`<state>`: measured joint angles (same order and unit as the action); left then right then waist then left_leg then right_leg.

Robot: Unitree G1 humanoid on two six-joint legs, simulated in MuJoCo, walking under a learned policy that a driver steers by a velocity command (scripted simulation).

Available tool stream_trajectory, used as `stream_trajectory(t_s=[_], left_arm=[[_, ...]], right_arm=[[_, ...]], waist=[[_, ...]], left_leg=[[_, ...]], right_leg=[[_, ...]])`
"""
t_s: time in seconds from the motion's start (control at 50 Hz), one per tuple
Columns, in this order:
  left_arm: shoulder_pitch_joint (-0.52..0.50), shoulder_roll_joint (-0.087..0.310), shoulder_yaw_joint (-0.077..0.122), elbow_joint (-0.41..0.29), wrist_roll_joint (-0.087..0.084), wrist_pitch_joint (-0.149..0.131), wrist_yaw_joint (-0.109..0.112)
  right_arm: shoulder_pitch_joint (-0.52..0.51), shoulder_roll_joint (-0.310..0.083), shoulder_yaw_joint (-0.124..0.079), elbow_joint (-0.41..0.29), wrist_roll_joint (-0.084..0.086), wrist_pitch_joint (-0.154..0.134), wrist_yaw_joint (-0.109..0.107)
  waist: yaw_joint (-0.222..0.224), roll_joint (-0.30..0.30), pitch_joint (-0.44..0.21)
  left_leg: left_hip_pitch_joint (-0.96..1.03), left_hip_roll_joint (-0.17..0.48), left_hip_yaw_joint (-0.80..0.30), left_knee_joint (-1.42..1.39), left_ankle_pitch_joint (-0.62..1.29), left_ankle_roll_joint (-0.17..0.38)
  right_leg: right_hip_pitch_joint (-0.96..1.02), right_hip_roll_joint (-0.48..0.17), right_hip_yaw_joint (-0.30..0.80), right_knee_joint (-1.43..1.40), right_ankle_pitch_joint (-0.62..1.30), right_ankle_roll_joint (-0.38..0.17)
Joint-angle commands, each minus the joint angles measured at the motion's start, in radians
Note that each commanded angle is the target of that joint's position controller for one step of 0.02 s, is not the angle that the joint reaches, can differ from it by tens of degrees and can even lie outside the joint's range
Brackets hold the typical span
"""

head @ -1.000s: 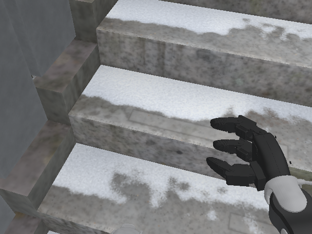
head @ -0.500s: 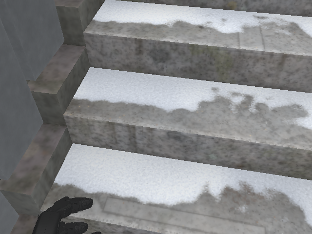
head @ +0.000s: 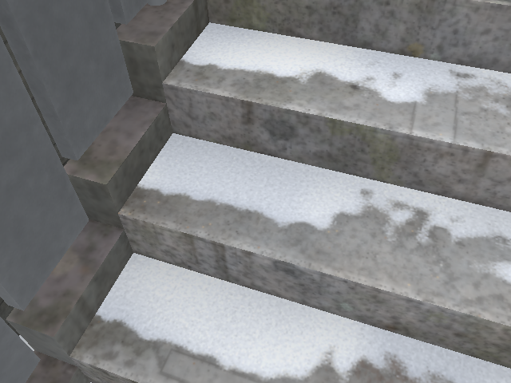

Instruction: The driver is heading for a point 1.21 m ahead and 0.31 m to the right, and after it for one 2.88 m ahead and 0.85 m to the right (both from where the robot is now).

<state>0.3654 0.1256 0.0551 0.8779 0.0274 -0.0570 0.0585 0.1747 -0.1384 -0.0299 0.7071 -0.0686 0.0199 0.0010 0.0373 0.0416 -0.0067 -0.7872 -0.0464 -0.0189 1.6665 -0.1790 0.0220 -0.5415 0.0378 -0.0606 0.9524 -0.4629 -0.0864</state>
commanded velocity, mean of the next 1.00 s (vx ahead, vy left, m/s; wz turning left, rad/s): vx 0.83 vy -0.02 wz -0.42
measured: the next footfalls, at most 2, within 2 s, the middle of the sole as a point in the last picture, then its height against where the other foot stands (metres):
left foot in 0.32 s outside the picture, level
right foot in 0.72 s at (284, 368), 0.16 m higher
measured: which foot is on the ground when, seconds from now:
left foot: up 0.00-0.30, down 0.32-0.70, up 0.72-1.00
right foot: down 0.00-0.26, up 0.28-0.70, down 0.72-1.00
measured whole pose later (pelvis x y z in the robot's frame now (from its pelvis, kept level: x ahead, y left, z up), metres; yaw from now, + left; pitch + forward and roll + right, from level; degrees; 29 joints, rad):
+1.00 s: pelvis +0.54 +0.01 +0.21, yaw -26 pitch +5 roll +1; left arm 0.52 0.29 0.08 0.97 0.01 -0.07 0.00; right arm -0.21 0.00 0.10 0.30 -0.06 -0.09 -0.05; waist 0.04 -0.09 -0.02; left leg -1.37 0.06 0.00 1.85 -0.50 0.07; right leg -0.11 0.17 0.17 0.40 -0.31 -0.18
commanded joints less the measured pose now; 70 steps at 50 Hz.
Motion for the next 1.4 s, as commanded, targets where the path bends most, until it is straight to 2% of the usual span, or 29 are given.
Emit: stream_trajectory(t_s=[0.02, 0.08, 0.1, 0.12, 0.2, 0.28, 0.32, 0.36, 0.4, 0.44, 0.46, 0.48, 0.52, 0.58, 0.7, 0.74, 0.76, 0.78, 0.86, 0.92, 0.98, 1.06, 1.08, 1.1, 1.14, 1.16, 1.26, 1.34, 1.4], left_arm=[[0.075, 0.085, 0.033, -0.014, 0.005, -0.033, 0.016], [0.055, 0.148, 0.054, -0.033, 0.004, -0.047, 0.017], [-0.09, 0.073, -0.013, -0.083, 0.049, -0.061, -0.053], [0.066, 0.166, 0.06, -0.053, 0.005, -0.054, -0.013], [-0.042, 0.222, 0.066, -0.055, 0.0, -0.05, -0.007], [-0.121, 0.157, 0.047, -0.057, 0.022, -0.065, -0.056], [-0.358, -0.021, -0.011, -0.188, -0.008, -0.098, -0.066], [-0.203, 0.041, -0.003, -0.254, 0.001, -0.071, -0.067], [-0.26, 0.072, 0.018, -0.255, 0.047, -0.023, -0.081], [-0.238, 0.027, 0.005, -0.289, 0.033, 0.038, -0.103], [-0.299, 0.127, -0.029, -0.286, -0.072, 0.081, -0.153], [-0.387, -0.073, -0.043, -0.38, -0.004, 0.048, -0.105], [-0.559, -0.033, -0.054, -0.428, -0.024, 0.052, -0.083], [-0.734, -0.061, -0.091, -0.527, -0.035, 0.079, -0.06], [-0.155, 0.133, -0.025, -0.339, -0.034, 0.095, -0.05], [-0.153, 0.219, 0.028, -0.328, -0.031, 0.047, -0.067], [-0.159, 0.324, 0.066, -0.285, -0.004, 0.055, -0.058], [-0.165, 0.309, 0.076, -0.276, -0.009, 0.042, -0.062], [-0.024, 0.167, 0.027, -0.059, 0.023, -0.029, -0.054], [-0.066, 0.194, 0.016, -0.042, -0.002, -0.063, -0.083], [0.024, 0.262, 0.04, -0.013, -0.031, -0.043, -0.045], [-0.292, 0.446, 0.131, -0.18, -0.035, -0.103, -0.074], [-0.386, 0.241, 0.097, -0.218, -0.001, -0.127, -0.1], [-0.281, 0.108, 0.049, -0.247, 0.048, -0.134, -0.127], [-0.104, 0.059, 0.016, -0.287, 0.045, -0.063, -0.101], [-0.161, 0.001, -0.015, -0.331, 0.073, -0.029, -0.102], [-0.466, -0.052, -0.064, -0.495, 0.007, 0.04, -0.067], [-0.661, -0.026, -0.081, -0.597, 0.008, 0.017, -0.039], [-0.358, 0.081, -0.056, -0.444, -0.02, 0.009, -0.087]], right_arm=[[-0.147, -0.02, 0.003, -0.153, 0.005, -0.025, 0.023], [-0.114, -0.071, -0.013, -0.141, 0.027, -0.032, 0.035], [-0.183, -0.13, 0.009, -0.067, 0.03, -0.051, 0.072], [-0.124, -0.024, -0.001, -0.148, 0.043, -0.047, 0.056], [-0.051, -0.075, -0.012, -0.104, 0.099, -0.029, 0.044], [0.42, -0.144, -0.067, 0.094, 0.057, -0.071, -0.001], [0.528, -0.116, -0.045, 0.076, 0.018, -0.103, -0.003], [0.265, -0.177, -0.051, -0.009, -0.007, -0.105, -0.03], [0.298, -0.135, -0.035, 0.079, 0.041, -0.126, -0.068], [0.395, -0.103, -0.018, 0.162, 0.053, -0.138, -0.071], [0.386, -0.053, 0.046, 0.222, -0.023, -0.166, 0.025], [0.35, -0.099, -0.015, 0.193, 0.024, -0.169, 0.007], [0.308, -0.076, 0.004, 0.23, 0.019, -0.168, 0.004], [0.371, -0.059, 0.032, 0.26, 0.04, -0.167, -0.023], [0.264, -0.38, -0.04, 0.095, 0.132, -0.118, -0.085], [0.136, -0.265, -0.046, -0.013, 0.065, -0.111, -0.02], [-0.006, -0.139, -0.018, -0.151, 0.036, -0.153, 0.022], [-0.073, -0.067, 0.0, -0.217, -0.007, -0.178, 0.021], [-0.165, 0.11, 0.092, -0.327, -0.028, -0.149, -0.034], [-0.366, 0.054, 0.1, -0.454, 0.011, -0.109, -0.072], [-0.435, 0.06, 0.129, -0.509, 0.001, -0.099, -0.058], [0.412, -0.206, -0.036, -0.191, 0.069, -0.097, -0.08], [0.353, -0.277, -0.055, -0.102, 0.072, -0.12, -0.077], [0.182, -0.269, -0.049, -0.125, 0.054, -0.115, -0.06], [-0.015, -0.105, -0.022, -0.102, 0.051, -0.131, -0.039], [0.002, 0.009, 0.006, -0.015, 0.051, -0.142, -0.028], [0.22, -0.017, -0.004, 0.226, 0.05, -0.2, 0.011], [0.303, -0.07, -0.002, 0.339, 0.071, -0.207, -0.002], [0.292, -0.288, -0.043, 0.211, 0.118, -0.194, -0.025]], waist=[[-0.001, -0.098, -0.019], [-0.024, -0.101, -0.018], [0.051, -0.089, -0.018], [-0.029, -0.101, -0.048], [-0.055, -0.166, 0.035], [-0.21, 0.06, -0.051], [-0.298, 0.096, -0.01], [-0.071, 0.125, -0.132], [-0.042, -0.221, 0.097], [-0.004, -0.175, 0.039], [-0.07, 0.172, 0.058], [0.005, 0.073, 0.012], [-0.023, 0.016, 0.188], [-0.038, -0.116, 0.297], [0.166, 0.19, -0.289], [0.144, 0.104, -0.256], [0.1, -0.269, -0.196], [0.08, -0.05, -0.138], [-0.059, 0.053, 0.096], [-0.104, 0.04, 0.25], [-0.078, 0.089, 0.03], [-0.493, -0.006, -0.611], [-0.403, 0.283, -0.478], [-0.206, 0.283, -0.374], [-0.005, 0.003, -0.211], [0.022, -0.057, -0.098], [0.04, -0.04, 0.246], [0.042, -0.036, 0.273], [0.087, -0.044, -0.22]], left_leg=[[-0.332, 0.096, -0.084, -0.071, 0.044, -0.017], [-0.269, 0.13, -0.031, -0.194, 0.039, -0.023], [-0.411, 0.157, -0.08, -0.152, -0.044, 0.022], [-0.189, 0.15, -0.006, -0.291, -0.048, 0.013], [0.35, 0.129, 0.171, -0.771, -0.26, 0.062], [0.866, -0.013, 0.302, -1.077, -0.146, 0.065], [0.916, 0.26, -0.275, -1.17, -0.27, 0.025], [0.894, 0.508, -0.782, -1.517, -0.68, 0.213], [0.71, 0.475, -0.569, -1.388, 0.045, 0.182], [0.717, 0.453, -0.277, -1.241, 0.428, 0.1], [0.807, 0.483, -0.263, -1.251, 0.686, 0.249], [0.753, 0.419, -0.185, -1.4, -0.331, 0.136], [0.537, 0.359, -0.064, -1.563, -0.558, 0.099], [0.362, 0.257, 0.152, -1.736, -0.265, -0.004], [0.849, 0.355, 0.253, -1.006, 2.013, 0.097], [0.511, 0.232, 0.152, -0.3, 1.022, 0.082], [-0.064, -0.051, 0.039, 0.147, 0.13, 0.029], [-0.242, -0.015, -0.098, 0.487, 0.077, 0.045], [-0.57, 0.039, -0.072, 0.827, -0.174, 0.058], [-0.527, 0.117, -0.018, 0.502, -0.435, 0.029], [0.036, 0.129, 0.074, -0.097, -0.351, 0.052], [1.076, 0.059, 0.002, -0.646, -0.237, 0.075], [1.009, 0.163, -0.22, -0.937, -0.28, 0.074], [0.887, 0.335, -0.582, -1.108, 0.205, 0.205], [0.673, 0.462, -0.784, -1.231, -0.32, 0.228], [0.553, 0.415, -0.635, -1.222, -0.443, 0.149], [0.436, 0.331, -0.087, -1.476, -0.059, 0.034], [0.537, 0.276, 0.152, -1.708, 0.33, 0.062], [0.469, 0.245, 0.188, -1.546, 1.407, 0.162]], right_leg=[[0.291, -0.258, 0.625, -0.528, -0.373, -0.183], [0.245, -0.276, 0.579, -0.64, -0.407, -0.213], [0.163, -0.37, 0.628, -0.614, -0.278, -0.262], [0.231, -0.283, 0.53, -0.706, -0.384, -0.2], [-0.033, -0.229, 0.306, -0.834, -0.303, -0.132], [-0.078, -0.081, 0.058, -0.213, -0.004, -0.142], [-0.513, 0.065, 0.203, 0.611, 0.122, -0.081], [-0.664, -0.054, 0.186, 0.861, 0.273, 0.023], [-0.65, -0.014, 0.246, 1.131, 0.309, 0.068], [-0.726, 0.032, 0.26, 1.384, 0.236, 0.027], [-1.123, 0.068, 0.307, 1.705, 0.147, -0.048], [-0.952, 0.014, 0.304, 1.54, 0.012, -0.088], [-0.936, 0.035, 0.175, 1.456, 0.015, -0.096], [-0.754, -0.005, -0.009, 0.992, 0.068, -0.078], [0.072, 0.167, -0.228, 0.314, -0.193, -0.135], [0.299, 0.123, 0.234, -0.171, -0.145, -0.217], [0.46, -0.061, 0.881, -0.471, -0.11, -0.343], [0.448, -0.142, 0.985, -0.539, 0.064, -0.355], [0.213, -0.082, 0.717, -0.605, 0.156, -0.252], [-0.107, -0.063, 0.512, -0.748, 0.264, -0.161], [-0.21, -0.006, 0.354, -0.91, 0.496, -0.179], [-0.014, -0.012, 0.348, -0.043, 1.882, -0.073], [-0.087, 0.193, 0.223, 0.382, 0.97, -0.027], [-0.265, 0.165, 0.248, 0.834, 0.473, 0.001], [-0.396, 0.058, 0.193, 1.148, 0.463, -0.033], [-0.446, 0.004, 0.261, 1.154, 0.422, -0.069], [-0.769, 0.008, 0.267, 1.117, 0.037, -0.093], [-0.796, -0.054, 0.105, 0.856, -0.195, -0.118], [0.256, 0.069, -0.188, 0.355, 0.119, -0.082]])
Over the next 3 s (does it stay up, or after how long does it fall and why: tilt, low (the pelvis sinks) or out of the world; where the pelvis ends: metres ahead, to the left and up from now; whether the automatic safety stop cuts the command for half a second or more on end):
stays up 2.19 -0.59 0.69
